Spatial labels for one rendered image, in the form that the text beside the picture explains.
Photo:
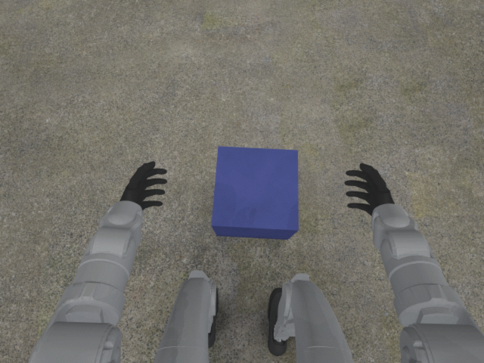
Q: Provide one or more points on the robot right shin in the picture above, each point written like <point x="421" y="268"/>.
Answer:
<point x="283" y="329"/>

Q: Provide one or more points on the robot left upper arm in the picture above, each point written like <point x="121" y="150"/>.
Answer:
<point x="80" y="342"/>

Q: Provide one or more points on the right robot hand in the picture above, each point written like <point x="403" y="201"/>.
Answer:
<point x="378" y="193"/>

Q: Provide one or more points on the robot right upper arm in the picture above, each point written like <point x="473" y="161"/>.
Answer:
<point x="441" y="343"/>

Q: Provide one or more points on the robot left forearm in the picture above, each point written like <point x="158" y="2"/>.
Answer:
<point x="96" y="294"/>

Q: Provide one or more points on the carton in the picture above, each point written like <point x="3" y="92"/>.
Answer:
<point x="256" y="193"/>

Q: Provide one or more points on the robot left foot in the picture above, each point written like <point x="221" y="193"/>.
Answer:
<point x="212" y="334"/>

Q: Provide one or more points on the left robot hand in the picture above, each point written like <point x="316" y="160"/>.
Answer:
<point x="135" y="190"/>

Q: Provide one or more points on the robot right forearm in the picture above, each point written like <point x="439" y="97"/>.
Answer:
<point x="422" y="294"/>

